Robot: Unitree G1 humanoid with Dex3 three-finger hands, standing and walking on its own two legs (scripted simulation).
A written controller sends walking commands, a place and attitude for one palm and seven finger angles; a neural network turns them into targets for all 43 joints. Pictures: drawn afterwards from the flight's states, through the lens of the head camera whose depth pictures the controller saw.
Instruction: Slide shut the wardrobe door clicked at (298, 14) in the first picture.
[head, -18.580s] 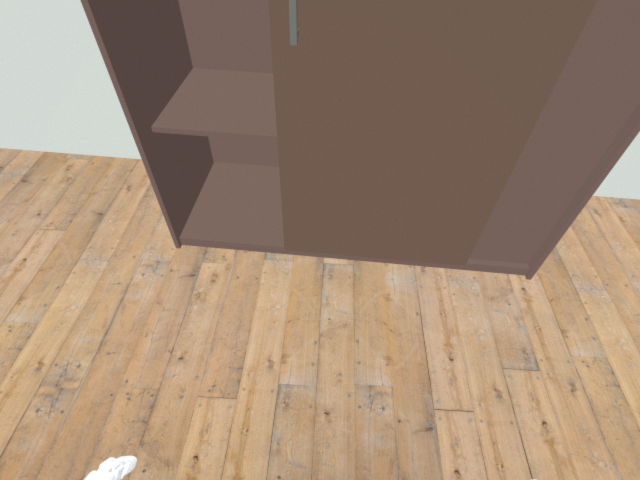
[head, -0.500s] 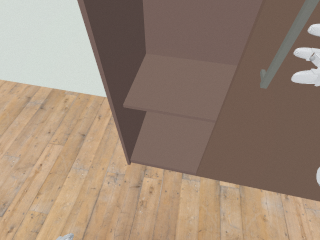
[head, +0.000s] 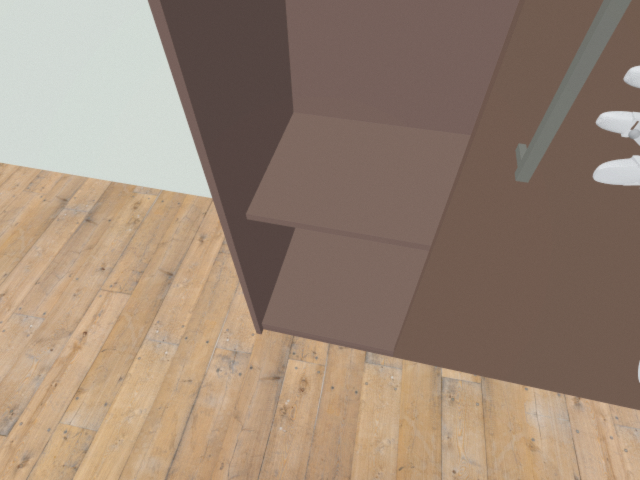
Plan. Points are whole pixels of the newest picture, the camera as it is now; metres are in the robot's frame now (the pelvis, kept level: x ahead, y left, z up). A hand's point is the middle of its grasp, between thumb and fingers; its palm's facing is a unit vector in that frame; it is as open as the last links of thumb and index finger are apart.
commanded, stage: move the hooked fingers beside the handle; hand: right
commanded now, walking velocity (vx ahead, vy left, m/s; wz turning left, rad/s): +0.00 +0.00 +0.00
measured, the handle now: (568, 75) +0.54 -0.19 +0.24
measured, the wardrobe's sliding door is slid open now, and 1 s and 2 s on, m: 0.44 0.44 0.44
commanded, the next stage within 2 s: feel for the door with the fingertips in 0.28 s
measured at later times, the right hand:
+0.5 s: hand (629, 134) +0.47 -0.24 +0.22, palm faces +0.06 +1.00 -0.02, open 14.0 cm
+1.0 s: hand (607, 122) +0.49 -0.23 +0.22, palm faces +0.09 +1.00 -0.03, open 14.0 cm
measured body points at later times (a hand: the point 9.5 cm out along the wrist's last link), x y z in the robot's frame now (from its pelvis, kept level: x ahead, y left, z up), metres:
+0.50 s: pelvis +0.00 +0.01 +0.00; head +0.04 +0.00 +0.45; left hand +0.03 +0.28 -0.11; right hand +0.46 -0.30 +0.22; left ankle -0.02 +0.14 -0.73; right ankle -0.02 -0.11 -0.73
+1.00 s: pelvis -0.01 +0.01 +0.00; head +0.04 +0.01 +0.45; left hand +0.00 +0.28 -0.11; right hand +0.48 -0.28 +0.22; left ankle -0.02 +0.14 -0.73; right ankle -0.02 -0.11 -0.73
